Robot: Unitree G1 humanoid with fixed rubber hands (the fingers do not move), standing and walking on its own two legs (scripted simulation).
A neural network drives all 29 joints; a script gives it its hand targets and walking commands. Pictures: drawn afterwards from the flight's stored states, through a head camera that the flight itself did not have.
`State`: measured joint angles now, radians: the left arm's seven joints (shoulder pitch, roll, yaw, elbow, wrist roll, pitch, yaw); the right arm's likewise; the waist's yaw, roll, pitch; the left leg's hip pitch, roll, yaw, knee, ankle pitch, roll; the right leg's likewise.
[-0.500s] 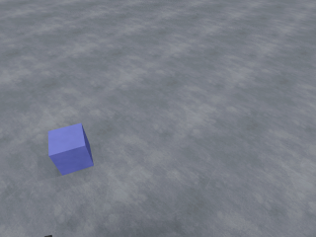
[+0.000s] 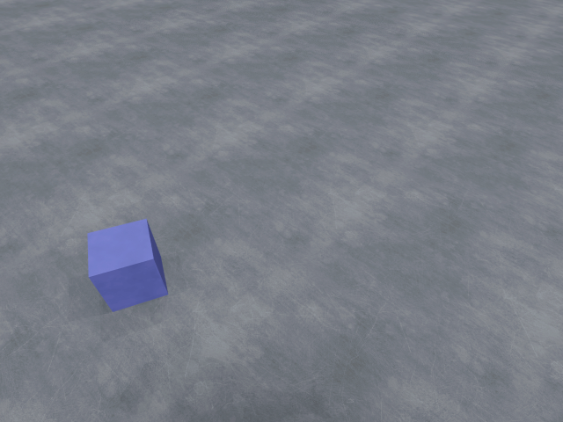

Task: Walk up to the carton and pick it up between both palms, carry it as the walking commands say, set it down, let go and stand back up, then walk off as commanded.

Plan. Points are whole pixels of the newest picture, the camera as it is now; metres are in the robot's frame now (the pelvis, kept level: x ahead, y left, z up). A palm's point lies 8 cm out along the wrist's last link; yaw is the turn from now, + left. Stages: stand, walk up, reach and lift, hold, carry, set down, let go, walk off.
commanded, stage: stand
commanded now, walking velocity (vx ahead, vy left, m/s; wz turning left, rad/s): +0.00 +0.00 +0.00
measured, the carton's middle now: (129, 265) +0.79 +0.58 -0.66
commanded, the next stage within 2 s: walk up in 0.38 s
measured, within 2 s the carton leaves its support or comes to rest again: neither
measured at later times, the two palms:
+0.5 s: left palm out of the picture +0.10 +0.31 -0.11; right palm out of the picture +0.08 -0.31 -0.11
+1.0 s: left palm out of the picture +0.07 +0.45 -0.11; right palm (421, 383) +0.23 -0.22 -0.11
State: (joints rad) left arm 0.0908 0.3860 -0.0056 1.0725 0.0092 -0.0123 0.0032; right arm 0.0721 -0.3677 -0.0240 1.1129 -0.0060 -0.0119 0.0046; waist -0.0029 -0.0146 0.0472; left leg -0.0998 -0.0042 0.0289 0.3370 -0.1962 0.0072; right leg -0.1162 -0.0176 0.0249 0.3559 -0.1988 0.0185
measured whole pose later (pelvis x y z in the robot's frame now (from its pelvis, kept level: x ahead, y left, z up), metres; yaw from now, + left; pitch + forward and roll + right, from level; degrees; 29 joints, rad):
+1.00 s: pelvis +0.07 +0.09 -0.03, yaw +15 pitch -3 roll +1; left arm 0.22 0.51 0.07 0.87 0.02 -0.06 -0.02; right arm 0.25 -0.45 -0.10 0.82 -0.02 -0.01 0.09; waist -0.02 -0.04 0.07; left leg -0.34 0.00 0.03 0.68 -0.29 0.03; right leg -0.36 -0.07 -0.03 0.94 -0.57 -0.02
